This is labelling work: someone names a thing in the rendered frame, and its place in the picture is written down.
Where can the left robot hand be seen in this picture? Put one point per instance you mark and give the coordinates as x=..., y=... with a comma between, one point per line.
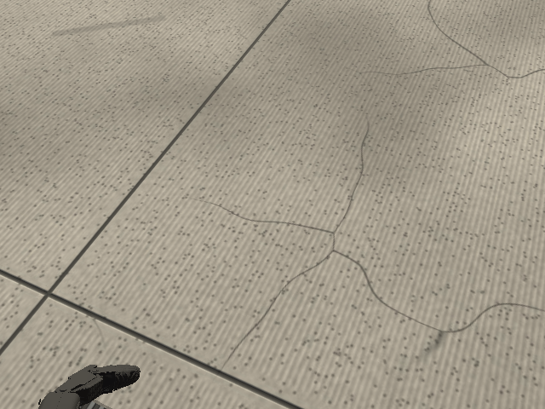
x=89, y=383

